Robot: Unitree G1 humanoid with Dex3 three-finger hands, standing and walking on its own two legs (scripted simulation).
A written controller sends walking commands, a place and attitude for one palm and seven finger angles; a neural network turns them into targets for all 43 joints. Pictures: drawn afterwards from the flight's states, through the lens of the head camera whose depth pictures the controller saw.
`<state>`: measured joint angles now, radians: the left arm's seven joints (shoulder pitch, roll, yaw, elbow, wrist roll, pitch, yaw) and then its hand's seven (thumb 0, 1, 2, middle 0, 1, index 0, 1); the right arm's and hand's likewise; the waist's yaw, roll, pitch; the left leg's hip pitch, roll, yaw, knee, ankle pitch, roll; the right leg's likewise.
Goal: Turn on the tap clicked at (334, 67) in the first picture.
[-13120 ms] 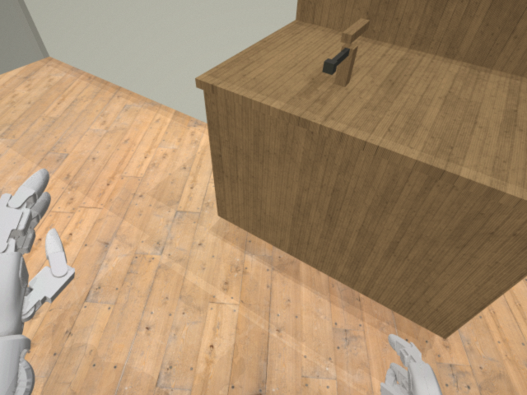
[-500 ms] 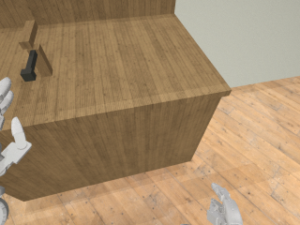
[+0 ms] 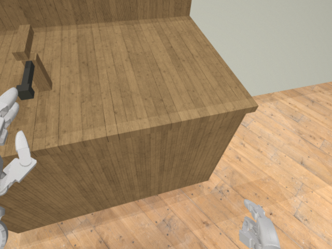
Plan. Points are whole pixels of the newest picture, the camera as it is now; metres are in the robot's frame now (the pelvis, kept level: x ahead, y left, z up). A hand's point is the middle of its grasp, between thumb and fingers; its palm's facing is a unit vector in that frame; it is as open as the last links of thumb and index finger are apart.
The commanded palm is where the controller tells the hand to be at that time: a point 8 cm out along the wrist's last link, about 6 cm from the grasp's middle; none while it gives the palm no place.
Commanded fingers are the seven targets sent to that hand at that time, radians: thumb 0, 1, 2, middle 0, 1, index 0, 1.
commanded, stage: come to a stop and stand still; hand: left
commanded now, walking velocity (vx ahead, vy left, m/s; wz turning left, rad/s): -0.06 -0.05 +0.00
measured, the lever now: (25, 91) +0.43 +0.38 +0.11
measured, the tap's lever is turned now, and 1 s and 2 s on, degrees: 0 0 0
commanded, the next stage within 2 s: look again from close up in 0.58 s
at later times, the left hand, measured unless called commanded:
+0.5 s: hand (28, 199) +0.17 +0.22 +0.16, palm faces +0.40 -0.84 -0.37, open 7.4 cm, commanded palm +0.12 +0.26 +0.18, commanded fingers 0.00 0.90 0.90 -0.20 -0.30 -0.20 -0.30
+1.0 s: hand (32, 180) +0.20 +0.24 +0.15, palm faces +0.30 -0.88 -0.37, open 7.4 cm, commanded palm +0.15 +0.29 +0.18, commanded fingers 0.00 0.90 0.90 -0.20 -0.30 -0.20 -0.30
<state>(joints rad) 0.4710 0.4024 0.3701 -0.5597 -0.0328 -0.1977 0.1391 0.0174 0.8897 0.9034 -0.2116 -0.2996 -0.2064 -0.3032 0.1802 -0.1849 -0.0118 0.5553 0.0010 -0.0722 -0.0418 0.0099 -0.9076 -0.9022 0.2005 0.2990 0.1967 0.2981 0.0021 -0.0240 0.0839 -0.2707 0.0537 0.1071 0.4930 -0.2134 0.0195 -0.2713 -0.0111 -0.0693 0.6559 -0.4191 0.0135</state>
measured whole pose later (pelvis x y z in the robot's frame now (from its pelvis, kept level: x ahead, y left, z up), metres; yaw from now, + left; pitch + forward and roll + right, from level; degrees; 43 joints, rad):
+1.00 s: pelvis -0.03 +0.02 +0.00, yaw -4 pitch -1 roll -1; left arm 0.43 0.33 0.32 -0.40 -0.03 -0.20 0.09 0.01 0.89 0.90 -0.21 -0.30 -0.20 -0.30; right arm 0.24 -0.21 0.04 0.57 -0.01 -0.13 -0.03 0.01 -0.90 -0.90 0.21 0.30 0.20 0.30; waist 0.01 0.00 0.03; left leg -0.26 0.01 0.10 0.48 -0.21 0.05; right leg -0.24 0.00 -0.03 0.43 -0.18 0.01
